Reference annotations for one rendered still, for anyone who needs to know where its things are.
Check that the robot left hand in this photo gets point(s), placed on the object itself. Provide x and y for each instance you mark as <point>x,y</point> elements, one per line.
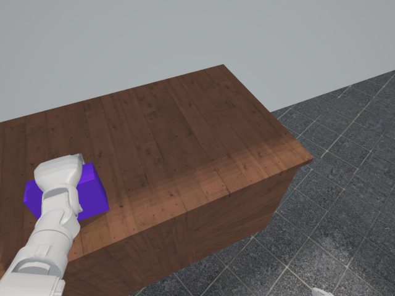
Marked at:
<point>62,170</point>

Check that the sponge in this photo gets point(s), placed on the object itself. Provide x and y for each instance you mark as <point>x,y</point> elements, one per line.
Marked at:
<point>91,194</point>

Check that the robot left upper arm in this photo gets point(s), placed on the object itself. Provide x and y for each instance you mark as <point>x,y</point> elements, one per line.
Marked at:
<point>24,284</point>

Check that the left robot forearm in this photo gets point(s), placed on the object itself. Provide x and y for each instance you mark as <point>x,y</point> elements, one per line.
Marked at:
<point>49,244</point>

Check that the table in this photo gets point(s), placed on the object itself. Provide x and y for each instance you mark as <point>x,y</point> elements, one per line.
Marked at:
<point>190,165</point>

